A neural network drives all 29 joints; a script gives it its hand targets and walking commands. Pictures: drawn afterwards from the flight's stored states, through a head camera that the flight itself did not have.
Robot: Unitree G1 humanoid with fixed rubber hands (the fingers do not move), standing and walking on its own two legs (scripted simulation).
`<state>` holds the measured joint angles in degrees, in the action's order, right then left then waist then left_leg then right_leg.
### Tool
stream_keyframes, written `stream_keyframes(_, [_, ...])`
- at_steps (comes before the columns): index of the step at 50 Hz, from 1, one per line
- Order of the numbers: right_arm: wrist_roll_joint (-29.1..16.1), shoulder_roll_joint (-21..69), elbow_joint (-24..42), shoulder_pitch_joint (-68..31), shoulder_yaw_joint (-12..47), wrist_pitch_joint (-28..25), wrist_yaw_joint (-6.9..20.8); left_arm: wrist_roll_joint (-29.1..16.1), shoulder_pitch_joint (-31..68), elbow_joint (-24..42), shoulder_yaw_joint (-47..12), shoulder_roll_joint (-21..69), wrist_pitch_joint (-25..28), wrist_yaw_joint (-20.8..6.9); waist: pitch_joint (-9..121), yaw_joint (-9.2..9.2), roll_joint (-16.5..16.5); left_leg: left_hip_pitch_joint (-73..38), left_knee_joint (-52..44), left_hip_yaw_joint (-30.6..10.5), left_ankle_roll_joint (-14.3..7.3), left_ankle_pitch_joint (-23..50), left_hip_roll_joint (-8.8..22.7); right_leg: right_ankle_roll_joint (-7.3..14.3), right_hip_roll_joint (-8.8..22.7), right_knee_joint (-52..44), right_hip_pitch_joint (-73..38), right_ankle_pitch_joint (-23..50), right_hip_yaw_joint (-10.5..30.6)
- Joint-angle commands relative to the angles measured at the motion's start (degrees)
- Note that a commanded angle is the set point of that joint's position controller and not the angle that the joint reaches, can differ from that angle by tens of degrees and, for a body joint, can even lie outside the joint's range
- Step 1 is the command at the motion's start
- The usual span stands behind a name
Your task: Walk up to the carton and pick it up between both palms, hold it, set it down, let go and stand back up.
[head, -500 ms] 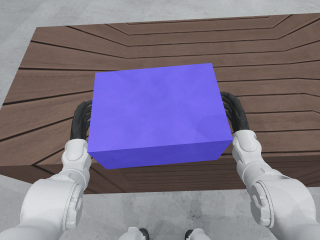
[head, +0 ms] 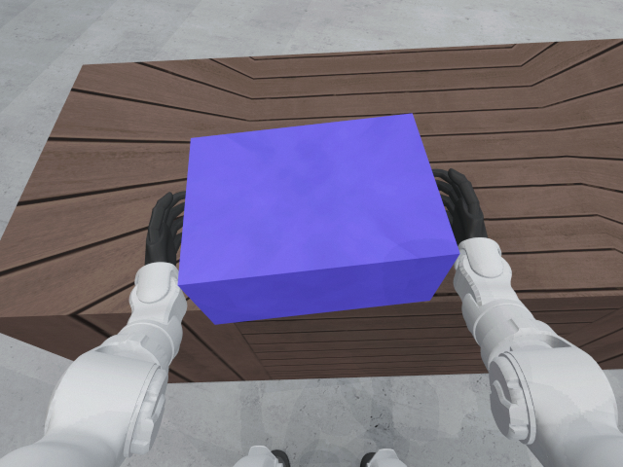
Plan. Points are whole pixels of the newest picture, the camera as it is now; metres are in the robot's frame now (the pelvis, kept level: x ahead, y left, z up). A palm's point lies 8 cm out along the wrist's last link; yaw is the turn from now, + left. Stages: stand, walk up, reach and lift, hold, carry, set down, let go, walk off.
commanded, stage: reach and lift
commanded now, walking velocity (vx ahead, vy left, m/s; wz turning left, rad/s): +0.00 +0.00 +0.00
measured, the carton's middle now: (312, 220) +0.46 +0.03 -0.01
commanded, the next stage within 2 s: none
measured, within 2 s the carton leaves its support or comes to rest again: neither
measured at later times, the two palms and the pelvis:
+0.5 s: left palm (153, 251) +0.37 +0.22 +0.04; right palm (486, 218) +0.42 -0.19 +0.06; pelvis -0.03 +0.00 +0.00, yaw +0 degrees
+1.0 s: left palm (119, 206) +0.38 +0.22 +0.14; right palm (524, 183) +0.40 -0.19 +0.15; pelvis -0.03 +0.00 +0.02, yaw +0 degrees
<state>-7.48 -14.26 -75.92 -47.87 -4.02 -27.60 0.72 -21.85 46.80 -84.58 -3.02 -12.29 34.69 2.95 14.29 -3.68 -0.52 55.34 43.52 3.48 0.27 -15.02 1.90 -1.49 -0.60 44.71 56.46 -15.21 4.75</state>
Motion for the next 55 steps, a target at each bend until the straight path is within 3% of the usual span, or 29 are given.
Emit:
stream_keyframes(1, [4.76, 36.39, 18.34, -31.01, 19.52, 0.14, 9.42, 4.62, 36.36, 25.2, -14.74, 36.0, 2.1, -5.75, 52.92, 0.19, 0.43, -25.16, 0.25, -2.52, 3.0, 23.36, -2.88, -0.72, -3.56, -5.17, -26.4, 19.94, -9.05])
stream_keyframes(7, [2.63, 37.29, 22.23, -31.11, 21.43, 4.38, 9.12, 4.2, 37.34, 27.88, -15.77, 36.72, -1.38, -5.9, 50.55, 0.45, 0.81, -26.95, -1.84, -2.63, 2.9, 20.84, -3.3, -0.53, -3.28, -6.72, -29.15, 17.83, -8.4])
stream_keyframes(21, [-2.78, 43.2, 36.52, -24.77, 27.56, 16.16, 8.46, 1.99, 38.26, 42.27, -19.71, 36.17, -10.72, -6.02, 48.44, 0.07, 2.63, -29.61, -6.31, -3.78, 1.79, 13.33, -4.81, -0.57, -1.83, -9.73, -35.02, 11.73, -6.6])
stream_keyframes(32, [-6.72, 41.52, 50.09, -28.83, 27.45, 26.16, 9.79, 0.12, 43.2, 56.55, -21.68, 35.44, -21.21, -3.59, 49.18, 0.64, 3.05, -31.7, -10.67, -5.39, 1.24, 7.42, -4.97, 0.07, -1.3, -12.54, -34.6, 2.0, -5.59])
stream_keyframes(38, [-9.19, 38.57, 51.44, -32.05, 24.92, 32.17, 9.86, 1.85, 42.79, 59.85, -18.3, 33.54, -28.9, -2.63, 45.94, 0.87, 3.74, -33.28, -13.92, -5.98, 0.72, 5.87, -4.7, 0.63, -1.19, -15.17, -36.26, -0.36, -4.39])
stream_keyframes(45, [-11.7, 37.44, 53.06, -37.32, 22.68, 36.68, 9.28, 4.43, 42.33, 62.77, -13.91, 33.22, -35.84, -2.54, 41.59, 0.15, 3.5, -37.1, -17.15, -6.54, 0.53, 9.14, -4.17, 1.08, -1.66, -17.94, -40.56, 3.3, -3.64])
stream_keyframes(51, [-11.75, 36.7, 52.89, -39.4, 20.62, 39.48, 8.27, 7.42, 38.69, 61.49, -9.99, 33.94, -41.26, -3.98, 36.02, -0.25, 3.49, -41.27, -19.52, -6.11, 0.27, 12.13, -3.93, 1.3, -1.89, -20.77, -44.36, 6.19, -3.3])
stream_keyframes(55, [-11.29, 36.33, 52.33, -39.86, 19.08, 40.69, 7.52, 8.78, 36.61, 60.81, -8.16, 34.61, -43.76, -5.39, 31.98, 0.41, 3.17, -43.39, -21.06, -5.77, 0.26, 14.0, -3.71, 1.55, -2.13, -22.4, -47.13, 8.54, -3.03])
